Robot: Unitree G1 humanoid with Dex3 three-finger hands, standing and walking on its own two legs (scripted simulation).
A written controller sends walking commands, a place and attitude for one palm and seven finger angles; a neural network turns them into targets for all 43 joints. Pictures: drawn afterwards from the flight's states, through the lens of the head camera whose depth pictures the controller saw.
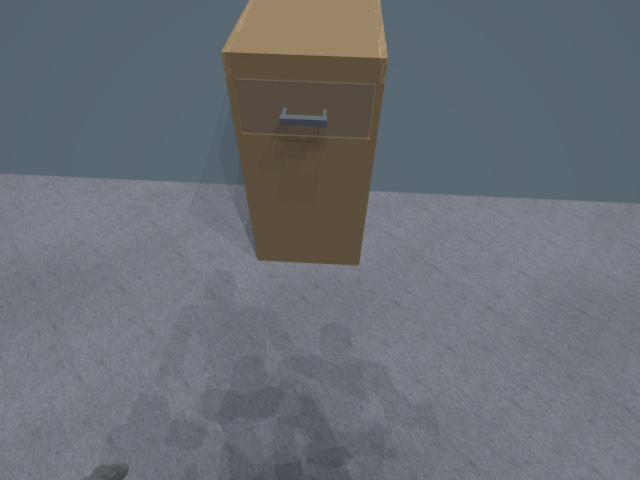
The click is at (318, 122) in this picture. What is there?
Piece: drawer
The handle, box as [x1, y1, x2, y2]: [279, 108, 326, 127]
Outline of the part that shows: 279,117 280,125 326,127 326,109 323,109 322,116 286,115 286,108 283,108 283,111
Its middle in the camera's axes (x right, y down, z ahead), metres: -0.05 -0.33 +1.04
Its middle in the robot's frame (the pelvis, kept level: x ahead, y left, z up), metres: +0.99 +0.10 -0.08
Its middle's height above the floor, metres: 0.69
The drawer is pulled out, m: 0.00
